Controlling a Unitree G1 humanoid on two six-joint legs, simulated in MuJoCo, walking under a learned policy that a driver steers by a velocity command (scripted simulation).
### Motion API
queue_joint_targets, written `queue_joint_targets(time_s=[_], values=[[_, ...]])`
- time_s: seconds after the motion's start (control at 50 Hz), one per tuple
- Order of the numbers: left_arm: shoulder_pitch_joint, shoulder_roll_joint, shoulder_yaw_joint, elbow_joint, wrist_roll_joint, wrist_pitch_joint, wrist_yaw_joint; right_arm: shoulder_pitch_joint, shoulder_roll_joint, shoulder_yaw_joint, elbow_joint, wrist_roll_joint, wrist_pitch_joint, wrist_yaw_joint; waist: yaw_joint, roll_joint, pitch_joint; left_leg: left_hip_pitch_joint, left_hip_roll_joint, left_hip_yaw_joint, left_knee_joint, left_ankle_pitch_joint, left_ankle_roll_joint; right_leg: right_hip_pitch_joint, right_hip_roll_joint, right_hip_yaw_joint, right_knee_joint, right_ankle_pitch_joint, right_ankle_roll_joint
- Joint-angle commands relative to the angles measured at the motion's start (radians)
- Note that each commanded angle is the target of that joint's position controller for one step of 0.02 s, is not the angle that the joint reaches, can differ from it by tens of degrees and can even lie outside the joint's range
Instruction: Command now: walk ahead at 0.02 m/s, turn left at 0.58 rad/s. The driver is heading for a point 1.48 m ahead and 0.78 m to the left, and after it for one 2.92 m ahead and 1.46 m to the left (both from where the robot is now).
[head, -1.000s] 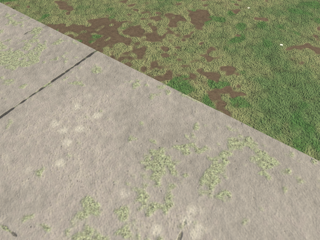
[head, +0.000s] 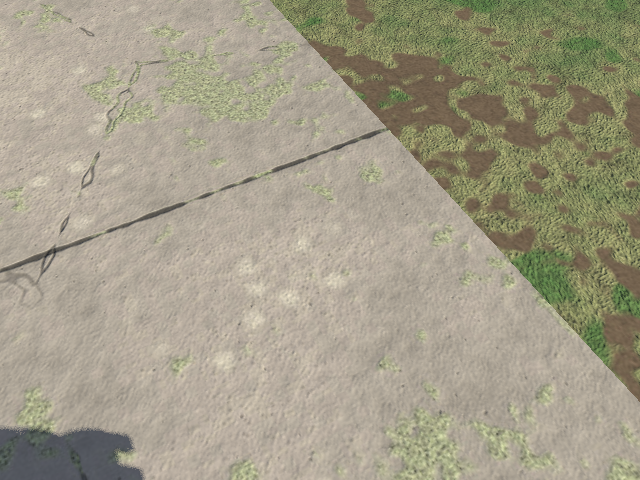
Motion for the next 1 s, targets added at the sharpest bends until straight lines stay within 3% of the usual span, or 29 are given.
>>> queue_joint_targets(time_s=[0.02,0.04,0.06,0.08,0.1,0.12,0.14,0.18,0.24,0.32,0.4,0.48,0.52,0.54,0.56,0.58,0.6,0.62,0.66,0.72,0.86,1.0], values=[[0.082,0.090,0.019,-0.056,-0.011,-0.030,0.012,-0.027,-0.149,-0.038,-0.060,0.006,-0.004,0.002,0.056,0.122,-0.088,0.101,0.252,-0.345,-0.084,0.086,0.083,0.109,0.033,-0.013,-0.214,0.027,-0.032],[0.126,0.100,0.023,-0.048,-0.005,-0.038,0.019,-0.049,-0.140,-0.034,-0.066,0.017,-0.004,0.000,0.085,0.101,-0.084,0.041,0.213,-0.322,-0.052,0.006,0.038,0.217,0.008,-0.002,-0.373,0.112,-0.042],[0.105,0.174,0.038,-0.058,0.010,-0.041,0.028,-0.011,-0.083,-0.020,-0.073,0.026,-0.008,-0.002,0.049,-0.045,-0.088,-0.055,0.122,-0.219,0.072,-0.244,-0.026,0.303,-0.162,0.158,-0.497,0.069,-0.083],[0.028,0.260,0.052,-0.101,0.021,-0.031,0.028,0.024,-0.051,-0.013,-0.093,0.033,-0.016,-0.007,0.018,-0.230,-0.072,-0.237,-0.037,0.028,0.288,-0.425,-0.072,0.343,-0.413,0.430,-0.539,0.153,-0.188],[0.030,0.231,0.053,-0.093,0.031,-0.024,0.020,-0.001,-0.151,-0.037,-0.075,-0.008,-0.017,-0.013,0.037,-0.157,-0.051,-0.231,0.032,0.084,0.493,-0.454,-0.087,0.239,-0.443,0.397,-0.480,0.361,-0.271],[0.012,0.155,0.033,-0.103,0.020,-0.024,0.013,0.007,-0.162,-0.045,-0.061,-0.008,-0.015,-0.009,0.016,-0.088,-0.049,-0.199,0.058,0.077,0.579,-0.409,-0.091,0.219,-0.384,0.298,-0.451,0.465,-0.263],[-0.018,0.119,0.023,-0.106,0.015,-0.025,0.007,0.027,-0.147,-0.044,-0.043,-0.008,-0.006,-0.003,-0.001,-0.072,-0.031,-0.190,0.066,0.086,0.646,-0.353,-0.099,0.204,-0.311,0.184,-0.429,0.522,-0.229],[-0.026,0.110,0.020,-0.119,0.018,-0.024,0.009,0.056,-0.132,-0.038,-0.031,-0.001,0.014,0.017,-0.003,-0.148,-0.046,-0.219,0.071,0.119,0.744,-0.307,-0.119,0.257,-0.244,0.064,-0.396,0.635,-0.200],[0.054,0.119,0.029,-0.107,0.020,-0.023,0.004,-0.013,-0.115,-0.025,-0.055,0.011,0.024,0.030,0.048,-0.144,-0.049,-0.269,0.095,0.153,0.706,-0.296,-0.147,0.353,-0.250,0.019,-0.369,0.719,-0.213],[0.119,0.146,0.048,-0.084,0.020,-0.025,0.001,-0.078,-0.096,-0.011,-0.081,0.012,0.032,0.039,0.085,-0.164,-0.053,-0.265,0.128,0.177,0.575,-0.314,-0.151,0.425,-0.294,0.008,-0.354,0.732,-0.235],[0.098,0.161,0.058,-0.083,0.023,-0.027,-0.014,-0.112,-0.073,0.004,-0.105,0.019,0.034,0.045,0.084,-0.179,-0.056,-0.125,0.155,0.232,0.407,-0.330,-0.122,0.353,-0.311,-0.049,-0.341,0.701,-0.230],[0.092,0.185,0.070,-0.073,0.019,-0.021,-0.026,-0.108,-0.076,0.007,-0.123,0.026,0.027,0.041,0.077,-0.201,-0.069,0.001,0.145,0.283,0.230,-0.320,-0.079,0.313,-0.328,-0.081,-0.282,0.679,-0.205],[0.080,0.187,0.074,-0.067,0.004,-0.013,-0.026,-0.056,-0.075,0.007,-0.112,0.010,0.010,0.032,0.027,-0.144,-0.082,0.147,0.130,0.282,-0.009,-0.140,-0.049,0.236,-0.304,-0.138,-0.164,0.553,-0.139],[0.119,0.164,0.069,-0.062,0.008,-0.010,-0.028,-0.018,-0.130,-0.005,-0.104,-0.006,-0.006,0.020,0.011,0.006,-0.107,0.287,0.220,0.112,-0.133,-0.055,-0.022,0.104,-0.254,-0.201,0.008,0.357,-0.073],[0.122,0.062,0.041,-0.133,0.023,-0.002,-0.033,-0.015,-0.293,-0.037,-0.134,0.001,-0.020,0.013,0.050,0.297,-0.096,0.392,0.549,-0.324,-0.126,0.407,0.102,-0.197,-0.076,-0.263,0.244,-0.250,0.011],[0.037,0.109,0.045,-0.142,0.028,0.015,-0.016,0.093,-0.283,-0.050,-0.110,0.021,-0.018,0.011,-0.054,0.177,-0.141,0.354,0.570,-0.307,-0.095,0.506,0.230,-0.211,-0.052,-0.106,0.372,-0.287,0.010],[0.031,0.117,0.049,-0.136,0.015,0.023,-0.016,0.061,-0.232,-0.033,-0.100,0.021,-0.015,0.006,-0.013,0.132,-0.080,0.315,0.513,-0.223,-0.097,0.449,0.232,-0.230,-0.072,-0.073,0.423,-0.215,0.008],[0.036,0.125,0.053,-0.120,0.006,0.020,-0.020,-0.019,-0.179,-0.017,-0.109,0.022,-0.009,0.001,0.023,0.103,-0.021,0.253,0.439,-0.149,-0.117,0.357,0.192,-0.219,-0.089,-0.057,0.399,-0.119,0.005],[0.070,0.148,0.062,-0.098,0.022,0.016,-0.027,-0.094,-0.142,-0.004,-0.125,0.026,-0.005,-0.010,0.057,0.128,-0.023,0.232,0.344,-0.080,-0.121,0.345,0.140,-0.179,-0.084,-0.067,0.367,-0.018,0.014],[0.085,0.129,0.058,-0.091,0.020,0.024,-0.035,-0.054,-0.159,-0.009,-0.113,0.024,-0.013,-0.004,0.055,0.087,-0.070,0.247,0.328,-0.087,-0.112,0.361,0.140,-0.160,-0.062,-0.068,0.353,0.013,0.026],[0.001,0.113,0.052,-0.123,0.016,0.028,-0.024,0.018,-0.185,-0.023,-0.097,0.008,-0.012,-0.003,0.014,0.108,-0.046,0.234,0.325,-0.222,-0.113,0.153,0.158,-0.174,-0.039,-0.043,0.180,-0.003,0.023],[0.025,0.099,0.038,-0.119,-0.003,0.012,-0.013,-0.015,-0.164,-0.011,-0.086,-0.002,-0.009,-0.004,0.028,0.120,-0.071,0.152,0.313,-0.258,-0.053,0.299,0.125,0.056,-0.003,-0.065,-0.030,-0.025,-0.024]])
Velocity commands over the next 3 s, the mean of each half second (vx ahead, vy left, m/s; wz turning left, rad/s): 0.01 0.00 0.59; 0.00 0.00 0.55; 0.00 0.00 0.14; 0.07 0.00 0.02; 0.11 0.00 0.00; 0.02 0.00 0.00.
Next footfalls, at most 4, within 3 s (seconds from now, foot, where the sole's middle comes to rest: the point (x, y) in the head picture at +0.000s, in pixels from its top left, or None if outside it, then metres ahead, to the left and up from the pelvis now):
0.06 right None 0.06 -0.12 -0.77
0.54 left None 0.01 0.08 -0.77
1.08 right None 0.16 -0.04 -0.77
1.38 left None -0.04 0.08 -0.77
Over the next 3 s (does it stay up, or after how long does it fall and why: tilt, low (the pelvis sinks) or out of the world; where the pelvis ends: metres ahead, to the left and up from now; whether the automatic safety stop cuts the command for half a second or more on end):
stays up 0.16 0.05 0.00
